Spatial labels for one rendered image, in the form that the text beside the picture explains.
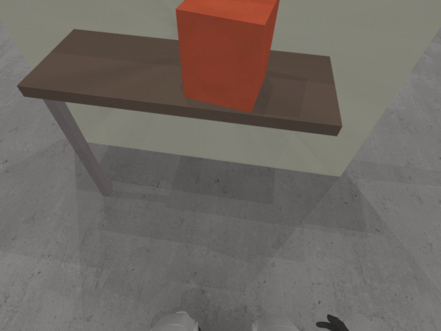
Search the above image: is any robot right hand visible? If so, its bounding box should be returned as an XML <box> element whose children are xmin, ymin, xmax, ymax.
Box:
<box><xmin>316</xmin><ymin>314</ymin><xmax>349</xmax><ymax>331</ymax></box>

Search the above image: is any table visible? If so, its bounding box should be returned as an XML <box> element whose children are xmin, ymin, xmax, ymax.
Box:
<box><xmin>17</xmin><ymin>29</ymin><xmax>342</xmax><ymax>197</ymax></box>

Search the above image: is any right robot thigh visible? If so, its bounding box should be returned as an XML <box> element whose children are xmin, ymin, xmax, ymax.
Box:
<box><xmin>252</xmin><ymin>314</ymin><xmax>298</xmax><ymax>331</ymax></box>

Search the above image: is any carton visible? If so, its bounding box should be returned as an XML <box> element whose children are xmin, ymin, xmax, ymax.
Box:
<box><xmin>176</xmin><ymin>0</ymin><xmax>280</xmax><ymax>113</ymax></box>

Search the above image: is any robot thigh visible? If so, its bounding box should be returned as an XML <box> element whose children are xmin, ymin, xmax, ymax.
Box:
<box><xmin>252</xmin><ymin>314</ymin><xmax>298</xmax><ymax>331</ymax></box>
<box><xmin>150</xmin><ymin>313</ymin><xmax>198</xmax><ymax>331</ymax></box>

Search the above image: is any left robot thigh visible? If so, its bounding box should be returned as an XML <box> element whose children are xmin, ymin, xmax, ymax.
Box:
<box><xmin>150</xmin><ymin>313</ymin><xmax>198</xmax><ymax>331</ymax></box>

